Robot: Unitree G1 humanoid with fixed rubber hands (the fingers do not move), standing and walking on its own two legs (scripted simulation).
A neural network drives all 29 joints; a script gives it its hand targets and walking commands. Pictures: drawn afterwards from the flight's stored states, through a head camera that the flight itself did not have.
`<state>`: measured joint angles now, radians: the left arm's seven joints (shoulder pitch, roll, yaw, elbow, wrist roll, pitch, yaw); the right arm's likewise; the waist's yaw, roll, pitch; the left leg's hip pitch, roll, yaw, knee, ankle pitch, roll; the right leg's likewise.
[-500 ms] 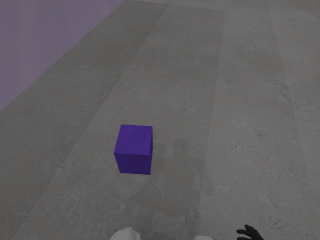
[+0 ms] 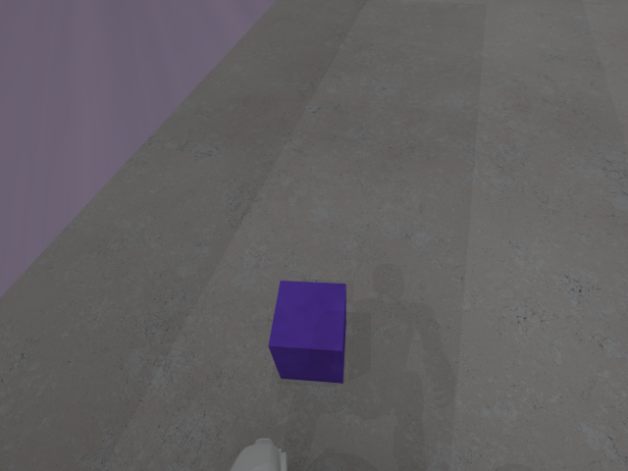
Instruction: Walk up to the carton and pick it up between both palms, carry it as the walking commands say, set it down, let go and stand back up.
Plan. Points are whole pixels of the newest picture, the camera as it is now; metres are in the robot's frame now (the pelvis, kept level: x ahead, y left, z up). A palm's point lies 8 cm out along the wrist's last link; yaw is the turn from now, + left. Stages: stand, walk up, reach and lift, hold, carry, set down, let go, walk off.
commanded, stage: walk up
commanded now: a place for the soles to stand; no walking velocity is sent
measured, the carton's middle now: (312, 332) +0.60 +0.09 -0.62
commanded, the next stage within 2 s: none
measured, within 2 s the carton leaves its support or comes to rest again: neither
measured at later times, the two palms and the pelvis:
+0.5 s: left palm (104, 447) +0.18 +0.33 -0.11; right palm (453, 434) +0.21 -0.16 -0.13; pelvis +0.11 +0.09 +0.00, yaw -2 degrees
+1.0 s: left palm (92, 404) +0.23 +0.37 -0.11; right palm (418, 442) +0.19 -0.11 -0.12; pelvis +0.12 +0.14 +0.01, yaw -7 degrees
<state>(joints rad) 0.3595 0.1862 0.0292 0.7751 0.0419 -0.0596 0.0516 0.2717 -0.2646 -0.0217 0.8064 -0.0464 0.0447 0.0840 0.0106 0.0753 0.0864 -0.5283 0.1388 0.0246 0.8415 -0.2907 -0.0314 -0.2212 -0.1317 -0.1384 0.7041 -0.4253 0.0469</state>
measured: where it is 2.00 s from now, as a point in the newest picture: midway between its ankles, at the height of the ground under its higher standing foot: outside the picture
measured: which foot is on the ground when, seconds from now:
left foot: up 0.00-0.02, down 0.04-0.26, up 0.28-0.48, down 0.50-1.00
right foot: down 0.00-0.06, up 0.08-0.22, down 0.24-1.00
